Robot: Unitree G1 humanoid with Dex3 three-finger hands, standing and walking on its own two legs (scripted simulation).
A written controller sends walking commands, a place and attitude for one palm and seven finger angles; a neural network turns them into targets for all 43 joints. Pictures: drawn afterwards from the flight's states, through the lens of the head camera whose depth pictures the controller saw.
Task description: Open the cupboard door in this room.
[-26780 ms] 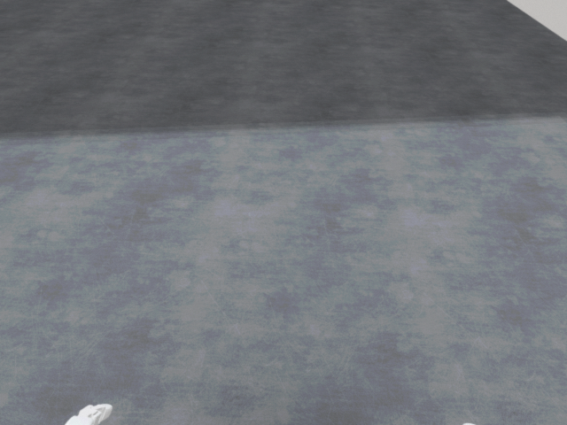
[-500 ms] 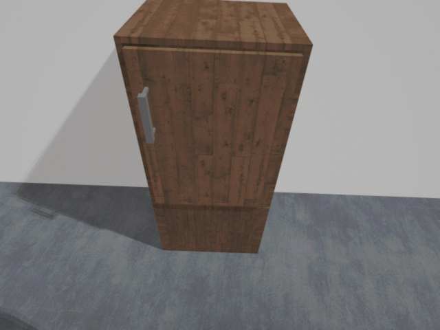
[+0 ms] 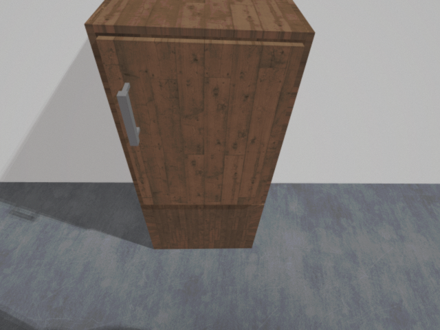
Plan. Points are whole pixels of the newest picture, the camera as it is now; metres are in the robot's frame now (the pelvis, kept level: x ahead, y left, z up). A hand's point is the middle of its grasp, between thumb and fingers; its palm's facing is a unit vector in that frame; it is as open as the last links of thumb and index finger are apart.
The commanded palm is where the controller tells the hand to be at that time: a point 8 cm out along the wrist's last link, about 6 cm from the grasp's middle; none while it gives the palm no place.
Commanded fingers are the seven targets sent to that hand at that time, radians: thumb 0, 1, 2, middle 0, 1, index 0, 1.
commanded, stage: come to a stop and stand still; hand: left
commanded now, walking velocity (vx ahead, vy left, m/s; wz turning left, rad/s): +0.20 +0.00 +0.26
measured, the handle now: (130, 115) +0.56 +0.25 +0.07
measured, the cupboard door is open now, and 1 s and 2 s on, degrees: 0 0 0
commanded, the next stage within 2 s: look again from close up in 1.14 s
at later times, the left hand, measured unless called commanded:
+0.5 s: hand out of the picture +0.05 +0.20 -0.18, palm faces +0.09 -0.98 -0.19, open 7.3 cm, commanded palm none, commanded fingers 0.00 0.90 0.90 -0.20 -0.30 -0.20 -0.30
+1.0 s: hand out of the picture +0.03 +0.18 -0.17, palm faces +0.05 -0.98 -0.18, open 7.3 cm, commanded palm none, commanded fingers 0.00 0.90 0.90 -0.20 -0.30 -0.20 -0.30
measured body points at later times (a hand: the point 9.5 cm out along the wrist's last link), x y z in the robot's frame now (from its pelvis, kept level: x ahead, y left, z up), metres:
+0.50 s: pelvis +0.06 +0.02 +0.00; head +0.09 +0.04 +0.45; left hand +0.05 +0.25 -0.16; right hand +0.14 -0.21 -0.14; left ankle +0.09 +0.13 -0.73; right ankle +0.03 -0.12 -0.73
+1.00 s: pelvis +0.04 +0.00 +0.01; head +0.04 +0.01 +0.45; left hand +0.03 +0.23 -0.15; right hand +0.05 -0.23 -0.15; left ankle +0.09 +0.13 -0.73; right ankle +0.03 -0.12 -0.73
